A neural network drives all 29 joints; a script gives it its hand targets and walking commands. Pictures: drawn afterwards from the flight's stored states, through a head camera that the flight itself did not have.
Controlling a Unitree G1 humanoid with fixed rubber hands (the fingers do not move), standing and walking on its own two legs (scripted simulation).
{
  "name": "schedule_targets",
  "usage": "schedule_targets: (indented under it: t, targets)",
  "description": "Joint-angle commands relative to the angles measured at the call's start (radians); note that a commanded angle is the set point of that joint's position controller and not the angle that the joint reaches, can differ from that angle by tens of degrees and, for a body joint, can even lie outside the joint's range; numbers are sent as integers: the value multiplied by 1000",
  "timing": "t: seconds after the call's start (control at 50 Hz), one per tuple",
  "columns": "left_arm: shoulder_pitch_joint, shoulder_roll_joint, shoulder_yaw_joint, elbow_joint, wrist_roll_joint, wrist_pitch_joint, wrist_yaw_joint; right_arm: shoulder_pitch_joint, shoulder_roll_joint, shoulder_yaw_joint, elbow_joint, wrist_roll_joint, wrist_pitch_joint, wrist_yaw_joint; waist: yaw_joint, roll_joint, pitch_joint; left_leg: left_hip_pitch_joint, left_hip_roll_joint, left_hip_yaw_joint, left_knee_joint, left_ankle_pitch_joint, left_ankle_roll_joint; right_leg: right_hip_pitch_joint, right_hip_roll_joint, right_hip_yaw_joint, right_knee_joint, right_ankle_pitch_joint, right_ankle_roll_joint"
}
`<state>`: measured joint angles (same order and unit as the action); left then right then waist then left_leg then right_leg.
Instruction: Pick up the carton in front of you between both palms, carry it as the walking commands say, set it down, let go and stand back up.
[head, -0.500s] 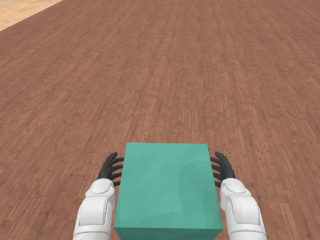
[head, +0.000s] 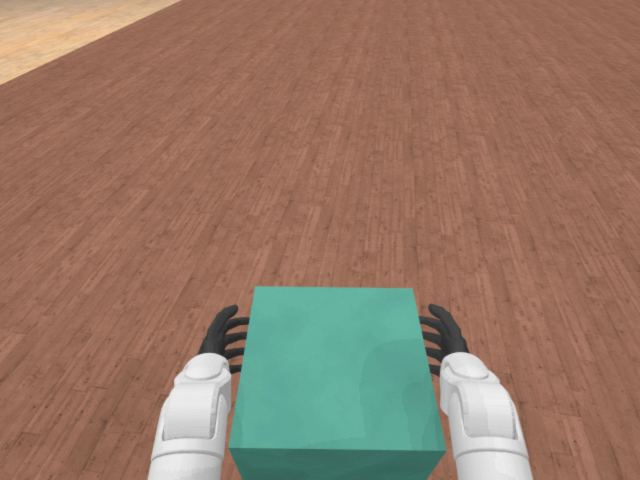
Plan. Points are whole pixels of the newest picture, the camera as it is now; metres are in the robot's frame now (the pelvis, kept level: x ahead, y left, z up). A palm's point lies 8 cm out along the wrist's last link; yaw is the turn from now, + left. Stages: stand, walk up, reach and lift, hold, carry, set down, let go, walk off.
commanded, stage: hold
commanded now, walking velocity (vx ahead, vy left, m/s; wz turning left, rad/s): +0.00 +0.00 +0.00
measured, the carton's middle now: (331, 402) +0.26 +0.00 -0.04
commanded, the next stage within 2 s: set down in 0.10 s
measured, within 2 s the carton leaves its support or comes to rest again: neither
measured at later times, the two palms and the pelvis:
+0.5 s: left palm (219, 359) +0.30 +0.16 +0.00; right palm (435, 356) +0.31 -0.14 +0.00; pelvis -0.04 +0.00 -0.03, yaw +1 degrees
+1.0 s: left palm (244, 396) +0.35 +0.16 -0.21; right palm (406, 397) +0.36 -0.14 -0.21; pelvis -0.03 +0.00 -0.14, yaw +0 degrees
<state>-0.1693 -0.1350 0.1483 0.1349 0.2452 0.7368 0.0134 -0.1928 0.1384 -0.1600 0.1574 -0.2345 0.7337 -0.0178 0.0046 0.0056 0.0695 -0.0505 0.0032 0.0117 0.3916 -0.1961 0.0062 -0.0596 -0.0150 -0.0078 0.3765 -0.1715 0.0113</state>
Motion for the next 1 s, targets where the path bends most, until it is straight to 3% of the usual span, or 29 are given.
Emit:
schedule_targets:
  t: [0.0,0.1,0.24,0.26,0.3,0.34,0.36,0.38,0.4,0.42,0.46,0.48,0.5,0.52,0.54,0.56,0.6,0.62,0.68,0.7,0.72,0.74,0.76,0.8,0.82,0.84,0.9,0.94,0.98]
  targets:
    - [-442,-825,-489,-51,-203,-29,-205,-433,827,486,-42,211,-23,215,-2,16,-208,21,-84,-100,-68,98,10,33,105,77,-46,76,-20]
    - [-534,-879,-481,-6,-206,-33,-234,-506,884,471,14,208,-25,252,1,12,-174,-20,-70,-94,-86,-83,22,-19,102,65,-54,-89,-27]
    - [-836,-914,-293,308,-124,-97,-282,-797,960,297,327,128,-93,283,9,-26,-137,-57,-76,-92,9,-285,26,-154,75,97,-22,-366,-40]
    - [-885,-910,-233,351,-104,-110,-279,-819,931,250,371,89,-104,279,-11,-19,-118,-72,-82,-82,25,-268,21,-173,68,103,-20,-359,-44]
    - [-906,-888,-146,436,-61,-139,-262,-923,908,175,404,66,-142,268,25,-11,-133,-104,-69,-113,20,-323,24,-157,85,88,34,-354,-33]
    - [-917,-820,-42,521,4,-154,-243,-890,812,28,524,-16,-157,244,10,8,-93,-172,-66,-102,41,-340,20,-188,89,69,70,-342,-30]
    - [-905,-789,9,521,40,-168,-228,-887,783,-14,523,-47,-170,224,15,32,-77,-224,-77,-87,61,-295,17,-172,78,84,69,-323,-35]
    - [-881,-745,55,528,71,-182,-212,-858,739,-65,533,-81,-180,210,10,-6,-57,-234,-71,-92,70,-293,22,-230,88,71,93,-308,-31]
    - [-862,-698,102,556,99,-195,-202,-867,706,-87,544,-97,-198,198,32,-4,-74,-270,-81,-73,98,-263,19,-219,83,81,98,-317,-31]
    - [-888,-665,127,553,115,-220,-191,-886,685,-122,535,-118,-217,188,20,-22,-93,-287,-76,-77,115,-269,29,-267,95,69,133,-305,-30]
    - [-870,-615,144,536,148,-275,-179,-840,648,-153,558,-142,-271,173,18,16,-156,-357,-88,-59,158,-212,14,-322,100,59,177,-228,-32]
    - [-830,-607,153,555,148,-305,-176,-820,626,-154,551,-154,-300,170,17,-34,-164,-394,-89,-66,190,-165,16,-369,104,54,205,-200,-24]
    - [-841,-596,142,541,141,-330,-169,-834,622,-149,542,-150,-329,167,27,24,-241,-416,-98,-54,213,-162,4,-367,111,61,228,-205,-31]
    - [-814,-607,121,539,135,-363,-168,-792,605,-138,537,-160,-360,165,-4,-10,-229,-449,-100,-57,239,-116,4,-442,119,55,259,-153,-27]
    - [-821,-596,112,537,135,-398,-165,-838,627,-115,515,-141,-396,163,28,0,-299,-456,-100,-63,263,-82,3,-479,127,46,289,-134,-25]
    - [-816,-630,66,542,107,-430,-167,-797,645,-79,521,-121,-436,163,-10,23,-321,-484,-120,-55,292,-47,-2,-502,128,60,311,-81,-28]
    - [-822,-692,5,539,80,-509,-171,-845,722,2,536,-76,-510,167,36,21,-468,-555,-127,-61,363,7,-13,-533,136,54,383,-31,-19]
    - [-883,-715,-41,509,48,-540,-179,-846,728,39,529,-63,-542,167,-10,-14,-491,-601,-124,-67,402,27,-13,-567,134,60,414,6,-21]
    - [-910,-794,-194,479,-24,-612,-175,-853,837,175,533,3,-601,156,14,-15,-781,-614,-133,-62,517,121,-20,-599,147,65,510,85,0]
    - [-935,-799,-237,472,-42,-624,-174,-880,857,231,481,40,-621,158,20,16,-856,-614,-134,-60,541,151,-18,-653,153,61,552,102,7]
    - [-984,-821,-312,398,-83,-641,-174,-889,871,297,449,76,-633,153,-4,-14,-983,-611,-137,-67,581,187,-22,-657,158,51,587,145,13]
    - [-921,-854,-321,440,-88,-636,-170,-884,891,333,440,94,-642,151,32,24,-1036,-635,-141,-58,600,242,-30,-668,160,61,615,192,13]
    - [-935,-852,-379,383,-121,-646,-170,-899,914,392,403,115,-642,146,37,-25,-1140,-692,-146,-53,634,269,-34,-635,161,58,651,246,17]
    - [-865,-837,-384,410,-120,-631,-162,-885,881,425,371,137,-636,135,32,-17,-1188,-755,-149,-45,675,256,-38,-694,161,59,703,243,28]
    - [-890,-855,-387,422,-134,-619,-165,-863,883,412,389,134,-630,131,10,-10,-1159,-791,-150,-37,685,204,-40,-734,159,64,681,196,29]
    - [-886,-829,-403,384,-135,-614,-164,-837,892,424,410,137,-614,128,37,-5,-1180,-803,-154,-37,701,167,-42,-763,167,55,714,149,30]
    - [-870,-829,-367,445,-129,-584,-172,-823,878,388,461,112,-590,126,19,-8,-1059,-934,-159,-32,735,82,-44,-899,170,45,734,62,30]
    - [-861,-802,-310,505,-108,-572,-172,-852,871,352,495,103,-577,127,36,-22,-976,-984,-155,-40,746,46,-33,-992,170,37,755,5,30]
    - [-888,-819,-299,516,-126,-575,-169,-865,833,338,491,100,-581,123,8,-25,-985,-1047,-157,-43,791,18,-34,-1036,166,31,788,-15,26]
